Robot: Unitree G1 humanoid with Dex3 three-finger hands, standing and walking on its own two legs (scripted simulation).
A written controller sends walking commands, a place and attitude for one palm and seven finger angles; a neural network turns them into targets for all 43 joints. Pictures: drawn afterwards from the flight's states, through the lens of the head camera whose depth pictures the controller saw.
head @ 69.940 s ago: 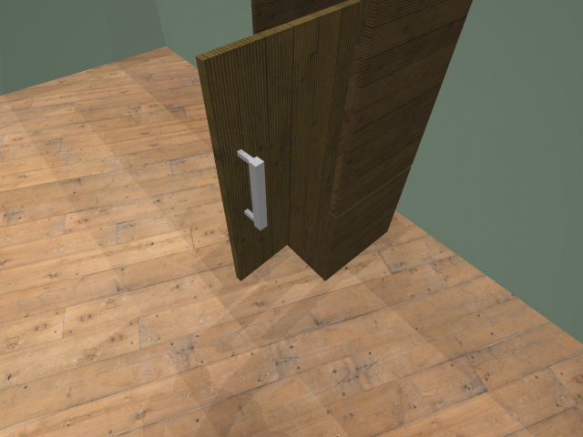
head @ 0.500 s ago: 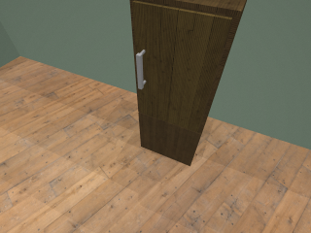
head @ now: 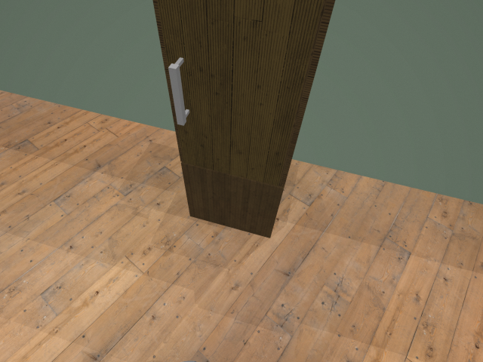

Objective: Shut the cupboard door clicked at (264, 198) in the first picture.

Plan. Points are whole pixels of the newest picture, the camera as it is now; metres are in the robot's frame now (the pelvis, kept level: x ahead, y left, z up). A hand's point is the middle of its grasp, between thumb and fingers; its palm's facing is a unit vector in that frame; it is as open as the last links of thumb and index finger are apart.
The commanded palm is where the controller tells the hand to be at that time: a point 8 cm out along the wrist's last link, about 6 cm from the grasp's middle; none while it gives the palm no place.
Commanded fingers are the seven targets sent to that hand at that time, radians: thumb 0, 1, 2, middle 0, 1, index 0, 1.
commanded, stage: turn to face it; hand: left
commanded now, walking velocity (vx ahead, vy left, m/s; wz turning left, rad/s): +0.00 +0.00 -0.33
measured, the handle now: (181, 93) +0.75 +0.22 -0.01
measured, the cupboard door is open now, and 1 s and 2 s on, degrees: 0 0 0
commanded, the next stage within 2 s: take the last steps up to it in 0.22 s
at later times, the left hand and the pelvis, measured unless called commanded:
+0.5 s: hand out of the picture +0.08 +0.14 -0.17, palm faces -0.13 -0.98 -0.18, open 7.3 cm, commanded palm none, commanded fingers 0.00 0.90 0.90 -0.20 -0.30 -0.20 -0.30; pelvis +0.00 -0.03 +0.00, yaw -9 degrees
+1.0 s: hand out of the picture +0.06 +0.15 -0.16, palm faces +0.05 -0.98 -0.17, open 7.3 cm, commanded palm none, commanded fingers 0.00 0.90 0.90 -0.20 -0.30 -0.20 -0.30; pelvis +0.12 -0.02 +0.01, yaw -2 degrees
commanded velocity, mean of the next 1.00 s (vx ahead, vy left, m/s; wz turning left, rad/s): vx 0.18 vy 0.11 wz -0.04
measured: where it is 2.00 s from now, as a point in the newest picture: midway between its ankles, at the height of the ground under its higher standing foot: (245, 348)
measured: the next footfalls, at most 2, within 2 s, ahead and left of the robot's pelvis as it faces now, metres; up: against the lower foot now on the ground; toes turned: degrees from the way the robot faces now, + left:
right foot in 0.28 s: +0.06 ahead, -0.15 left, +0.00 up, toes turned -11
left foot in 1.06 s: +0.28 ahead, +0.14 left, +0.00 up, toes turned +1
